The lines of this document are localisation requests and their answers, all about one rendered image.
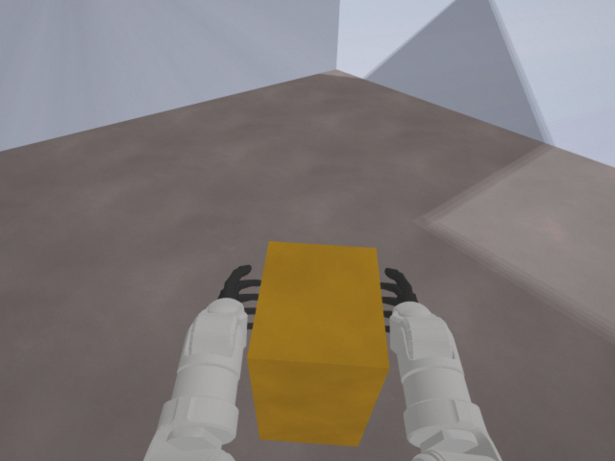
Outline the robot left hand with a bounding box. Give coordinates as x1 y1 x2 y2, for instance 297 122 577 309
217 265 261 329

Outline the carton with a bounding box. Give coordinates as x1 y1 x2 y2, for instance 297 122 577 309
247 241 389 447

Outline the robot right forearm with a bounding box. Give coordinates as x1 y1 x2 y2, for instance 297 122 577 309
389 302 503 461

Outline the robot right hand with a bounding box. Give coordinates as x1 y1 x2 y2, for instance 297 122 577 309
381 268 418 333

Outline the robot left forearm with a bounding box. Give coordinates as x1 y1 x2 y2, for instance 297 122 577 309
143 298 248 461

